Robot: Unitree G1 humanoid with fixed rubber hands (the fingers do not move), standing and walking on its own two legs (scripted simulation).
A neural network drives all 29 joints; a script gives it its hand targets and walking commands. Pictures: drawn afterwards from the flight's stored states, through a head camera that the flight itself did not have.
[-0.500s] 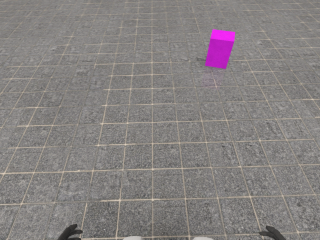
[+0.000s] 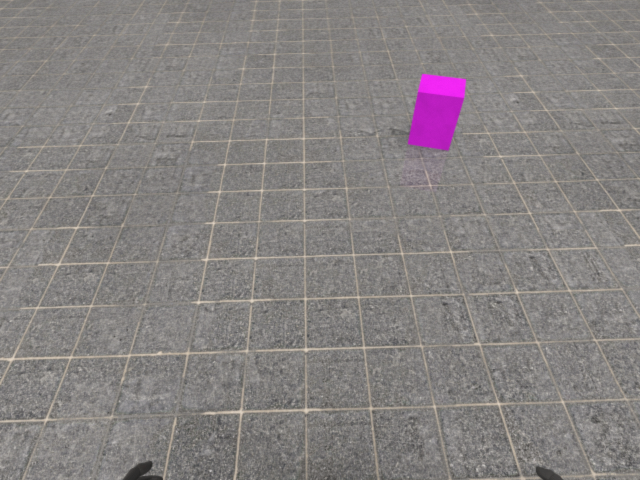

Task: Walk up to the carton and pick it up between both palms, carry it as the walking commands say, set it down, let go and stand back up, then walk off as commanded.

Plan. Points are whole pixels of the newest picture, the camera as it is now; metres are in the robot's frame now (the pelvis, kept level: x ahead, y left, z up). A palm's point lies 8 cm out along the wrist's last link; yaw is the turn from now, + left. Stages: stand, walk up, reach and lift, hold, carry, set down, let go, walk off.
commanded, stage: stand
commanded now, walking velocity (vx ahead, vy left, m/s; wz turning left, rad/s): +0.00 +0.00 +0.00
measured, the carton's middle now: (435, 113) +1.82 -0.52 -0.63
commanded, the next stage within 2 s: walk up in 1.74 s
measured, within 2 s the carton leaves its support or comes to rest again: neither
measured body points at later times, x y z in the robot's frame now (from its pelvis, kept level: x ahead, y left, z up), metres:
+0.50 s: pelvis +0.00 +0.00 +0.01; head +0.01 +0.00 +0.46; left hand +0.09 +0.29 -0.13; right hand +0.09 -0.30 -0.12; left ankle +0.00 +0.11 -0.74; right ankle +0.00 -0.13 -0.74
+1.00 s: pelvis +0.01 +0.00 +0.01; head +0.02 +0.00 +0.46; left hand +0.09 +0.29 -0.13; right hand +0.10 -0.30 -0.12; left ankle +0.00 +0.11 -0.74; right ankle +0.00 -0.13 -0.74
